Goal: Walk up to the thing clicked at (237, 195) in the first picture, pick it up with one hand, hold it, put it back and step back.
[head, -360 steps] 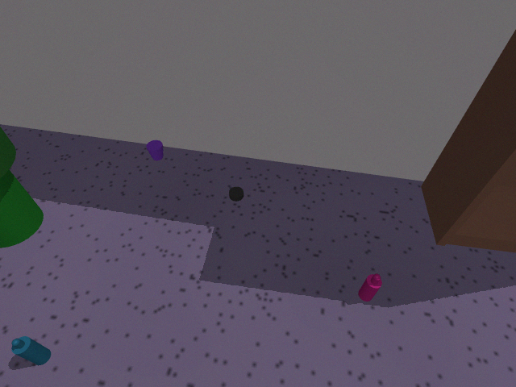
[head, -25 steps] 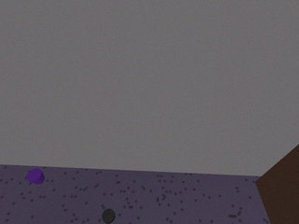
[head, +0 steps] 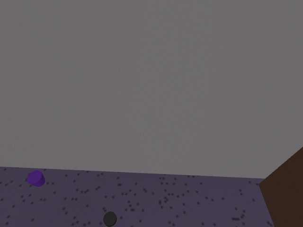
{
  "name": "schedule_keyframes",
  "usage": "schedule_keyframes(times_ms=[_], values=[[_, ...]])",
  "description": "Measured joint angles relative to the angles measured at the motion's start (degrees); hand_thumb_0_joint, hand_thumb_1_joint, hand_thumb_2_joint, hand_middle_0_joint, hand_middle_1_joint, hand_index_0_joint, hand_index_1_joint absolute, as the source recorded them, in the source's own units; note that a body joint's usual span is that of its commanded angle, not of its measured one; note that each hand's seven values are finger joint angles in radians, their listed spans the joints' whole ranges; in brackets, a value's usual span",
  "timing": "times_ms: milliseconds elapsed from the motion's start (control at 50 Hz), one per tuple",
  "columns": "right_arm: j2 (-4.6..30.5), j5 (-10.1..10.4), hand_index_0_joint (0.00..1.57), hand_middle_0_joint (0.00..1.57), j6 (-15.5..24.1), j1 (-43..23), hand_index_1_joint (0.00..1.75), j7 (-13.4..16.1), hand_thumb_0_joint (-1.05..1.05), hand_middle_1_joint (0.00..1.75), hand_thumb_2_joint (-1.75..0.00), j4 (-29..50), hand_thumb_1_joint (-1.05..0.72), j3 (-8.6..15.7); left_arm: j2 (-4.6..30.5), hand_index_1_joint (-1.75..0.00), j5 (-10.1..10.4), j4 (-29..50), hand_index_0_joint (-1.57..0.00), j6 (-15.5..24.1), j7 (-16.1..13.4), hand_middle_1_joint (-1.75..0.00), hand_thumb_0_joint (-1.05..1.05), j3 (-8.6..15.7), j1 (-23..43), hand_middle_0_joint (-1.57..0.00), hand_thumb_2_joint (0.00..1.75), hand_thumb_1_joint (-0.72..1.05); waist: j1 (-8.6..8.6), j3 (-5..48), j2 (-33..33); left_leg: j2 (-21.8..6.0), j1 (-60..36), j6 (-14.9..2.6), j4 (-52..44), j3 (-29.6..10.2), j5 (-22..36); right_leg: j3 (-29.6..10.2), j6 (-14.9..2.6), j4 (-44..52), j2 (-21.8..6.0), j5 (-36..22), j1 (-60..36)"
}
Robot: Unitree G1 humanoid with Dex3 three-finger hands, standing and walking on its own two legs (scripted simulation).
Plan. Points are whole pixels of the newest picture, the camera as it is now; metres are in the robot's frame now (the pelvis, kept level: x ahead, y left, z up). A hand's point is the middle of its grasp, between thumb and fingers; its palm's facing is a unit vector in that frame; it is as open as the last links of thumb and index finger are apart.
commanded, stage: stand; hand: left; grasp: from above
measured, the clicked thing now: (110, 219) +0.33 +0.23 -0.77
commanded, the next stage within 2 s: rise first in 0.72 s
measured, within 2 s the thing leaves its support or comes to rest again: neither
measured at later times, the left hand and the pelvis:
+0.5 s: hand out of the picture +0.07 +0.25 -0.16, palm faces -0.02 -0.94 -0.35, open 7.4 cm; pelvis +0.00 +0.00 +0.00, yaw +0 degrees
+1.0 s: hand out of the picture +0.13 +0.25 -0.17, palm faces +0.02 -0.94 -0.33, open 8.3 cm; pelvis -0.02 +0.00 -0.01, yaw +0 degrees
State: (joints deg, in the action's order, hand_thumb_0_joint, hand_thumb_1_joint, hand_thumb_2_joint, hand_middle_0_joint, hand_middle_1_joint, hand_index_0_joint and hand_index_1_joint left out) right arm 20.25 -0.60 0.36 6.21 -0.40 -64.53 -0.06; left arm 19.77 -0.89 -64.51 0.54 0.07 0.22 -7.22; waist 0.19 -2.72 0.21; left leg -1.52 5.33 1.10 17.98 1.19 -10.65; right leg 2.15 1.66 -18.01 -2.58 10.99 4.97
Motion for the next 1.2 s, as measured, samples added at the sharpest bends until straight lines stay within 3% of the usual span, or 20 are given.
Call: schedule_keyframes(times_ms=[840, 900, 960, 1040, 1200], values=[[0.0, 0.0, 0.21, 0.20, -0.1, 0.3, 0.30, 0.0, 0.01, 0.30, -0.90, 0.4, -0.90, 0.0, 0.1, -0.30, 0.0, 0.3, -0.20, 0.1, 0.0, -0.30, 0.01, 0.1, -0.1, -0.21, 0.90, 0.90, -0.04, 0.1, 0.0, -0.1, -0.2, -0.01, 0.1, 0.2, -0.2, -0.2, 0.00, 0.2, 0.1, 0.0, -0.2], [-0.5, 2.5, 0.21, 0.20, 0.8, 3.0, 0.30, 1.6, 0.01, 0.30, -0.90, 7.8, -0.90, -0.1, -0.8, -0.34, 1.5, 3.7, -0.19, 0.9, -0.9, -0.33, 0.01, 1.8, 1.2, -0.20, 0.92, 0.86, -0.24, -0.1, 0.0, 0.0, 4.1, -0.15, 3.6, -0.2, -1.3, 0.1, -0.10, -3.6, -0.1, 1.3, 4.0], [-2.3, 3.0, 0.20, 0.20, 1.5, 4.1, 0.30, 2.2, 0.01, 0.30, -0.90, 13.4, -0.90, 0.1, -1.0, -0.44, 0.1, 1.8, -0.17, 1.0, -0.2, -0.43, 0.01, 4.4, 7.1, -0.19, 0.94, 0.76, -0.52, -0.2, -0.4, -0.1, 10.1, -0.06, 8.5, -0.6, -2.7, 0.2, -0.29, -8.3, -0.1, 2.7, 9.8], [-5.0, 1.9, 0.20, 0.20, 1.8, 5.4, 0.30, 1.6, 0.01, 0.30, -0.90, 18.3, -0.90, 1.2, -0.1, -0.63, -4.0, 2.7, -0.14, 0.7, 1.4, -0.62, 0.01, 8.0, 10.6, -0.15, 0.97, 0.55, -1.19, 1.4, -1.2, -0.6, 17.8, 0.14, 15.4, -0.3, -5.2, -0.4, -0.51, -15.2, 0.2, 5.1, 17.8], [-6.4, 1.5, 0.21, 0.20, 1.9, 8.4, 0.30, 0.3, 0.01, 0.30, -0.89, 24.4, -0.88, 2.1, -1.0, -0.92, -9.6, 9.4, -0.09, -2.9, 0.8, -0.91, 0.01, 9.2, 7.5, -0.11, 1.01, 0.00, -2.14, 4.9, -0.6, -1.1, 29.1, -0.05, 27.6, -0.3, -10.8, -1.0, -0.37, -26.7, 0.4, 10.1, 29.0]])
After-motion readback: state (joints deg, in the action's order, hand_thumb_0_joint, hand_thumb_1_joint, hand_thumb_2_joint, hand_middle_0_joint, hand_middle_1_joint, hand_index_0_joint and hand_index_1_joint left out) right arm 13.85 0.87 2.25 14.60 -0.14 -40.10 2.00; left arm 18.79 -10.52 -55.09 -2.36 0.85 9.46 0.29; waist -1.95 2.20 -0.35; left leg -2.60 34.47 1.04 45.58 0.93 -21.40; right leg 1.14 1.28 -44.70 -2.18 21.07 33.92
